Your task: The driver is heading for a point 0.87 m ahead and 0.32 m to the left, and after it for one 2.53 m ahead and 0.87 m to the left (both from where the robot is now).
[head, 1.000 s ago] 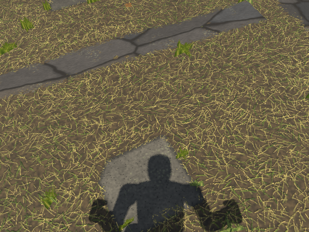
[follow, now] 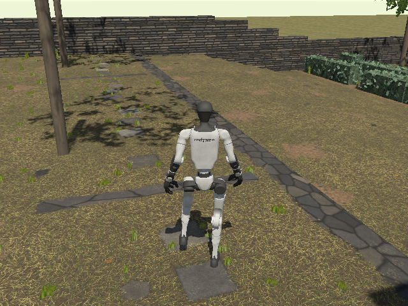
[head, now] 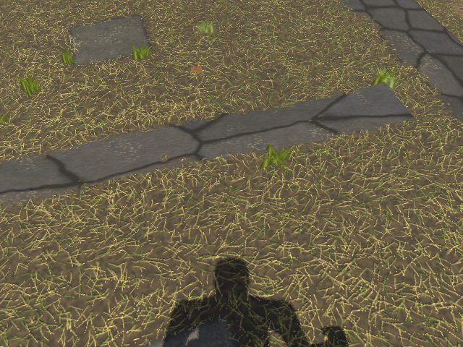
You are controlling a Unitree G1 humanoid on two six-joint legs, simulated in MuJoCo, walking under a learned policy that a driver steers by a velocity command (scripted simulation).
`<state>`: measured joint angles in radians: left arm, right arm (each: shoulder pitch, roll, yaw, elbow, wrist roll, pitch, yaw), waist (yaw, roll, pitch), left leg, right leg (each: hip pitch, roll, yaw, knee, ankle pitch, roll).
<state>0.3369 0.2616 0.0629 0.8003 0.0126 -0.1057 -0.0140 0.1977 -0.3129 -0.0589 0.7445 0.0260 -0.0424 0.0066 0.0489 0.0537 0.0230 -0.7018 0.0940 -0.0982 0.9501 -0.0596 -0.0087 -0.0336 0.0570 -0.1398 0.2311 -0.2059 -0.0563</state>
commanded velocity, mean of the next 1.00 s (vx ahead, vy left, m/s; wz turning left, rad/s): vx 0.50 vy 0.00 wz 0.55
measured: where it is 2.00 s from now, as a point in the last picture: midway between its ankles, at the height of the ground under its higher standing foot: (133, 240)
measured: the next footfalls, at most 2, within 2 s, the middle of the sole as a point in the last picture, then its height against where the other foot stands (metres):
left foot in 0.24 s outside the picture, level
right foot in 0.72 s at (254, 305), level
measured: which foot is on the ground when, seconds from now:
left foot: up 0.00-0.22, down 0.24-0.72, up 0.74-1.00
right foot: down 0.00-0.24, up 0.26-0.70, down 0.72-1.00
